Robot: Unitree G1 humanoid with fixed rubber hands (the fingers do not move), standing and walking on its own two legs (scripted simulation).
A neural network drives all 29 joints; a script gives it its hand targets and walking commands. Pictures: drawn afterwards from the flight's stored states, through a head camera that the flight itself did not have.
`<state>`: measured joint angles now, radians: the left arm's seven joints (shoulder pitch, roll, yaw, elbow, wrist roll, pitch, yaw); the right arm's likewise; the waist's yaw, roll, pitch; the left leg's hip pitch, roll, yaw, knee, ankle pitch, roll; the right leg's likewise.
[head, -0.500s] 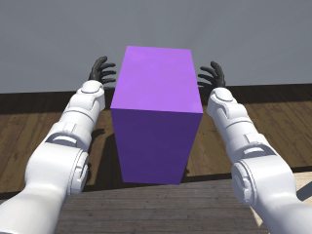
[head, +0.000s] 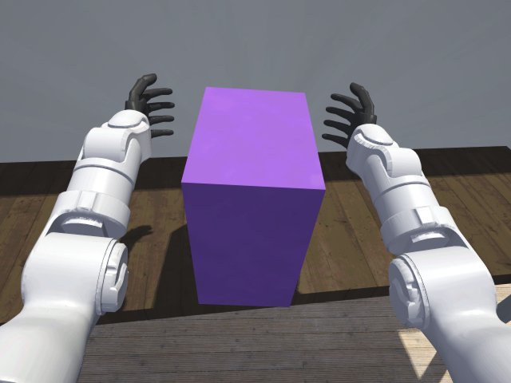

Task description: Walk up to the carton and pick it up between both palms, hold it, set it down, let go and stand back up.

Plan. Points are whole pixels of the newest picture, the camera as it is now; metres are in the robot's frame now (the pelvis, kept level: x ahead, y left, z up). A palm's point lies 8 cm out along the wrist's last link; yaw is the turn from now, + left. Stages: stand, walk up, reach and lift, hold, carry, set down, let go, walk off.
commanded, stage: set down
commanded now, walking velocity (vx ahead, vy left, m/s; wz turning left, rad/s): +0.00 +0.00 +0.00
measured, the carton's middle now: (249, 202) +0.40 -0.02 +0.09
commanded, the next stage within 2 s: none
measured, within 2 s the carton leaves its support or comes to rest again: neither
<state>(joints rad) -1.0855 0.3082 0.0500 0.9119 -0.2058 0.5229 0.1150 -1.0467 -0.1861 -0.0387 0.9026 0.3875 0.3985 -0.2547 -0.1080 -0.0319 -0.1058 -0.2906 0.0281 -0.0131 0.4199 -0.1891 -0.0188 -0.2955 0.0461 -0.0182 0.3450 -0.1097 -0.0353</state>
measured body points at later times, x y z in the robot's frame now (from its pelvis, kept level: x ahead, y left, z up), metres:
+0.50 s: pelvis -0.01 +0.00 +0.00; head -0.03 +0.02 +0.45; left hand +0.41 +0.16 +0.18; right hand +0.37 -0.18 +0.17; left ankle +0.01 +0.13 -0.74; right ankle +0.04 -0.10 -0.74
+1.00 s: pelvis +0.00 +0.00 +0.00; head -0.01 +0.02 +0.45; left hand +0.36 +0.18 +0.13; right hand +0.33 -0.19 +0.12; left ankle +0.01 +0.13 -0.74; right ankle +0.04 -0.10 -0.74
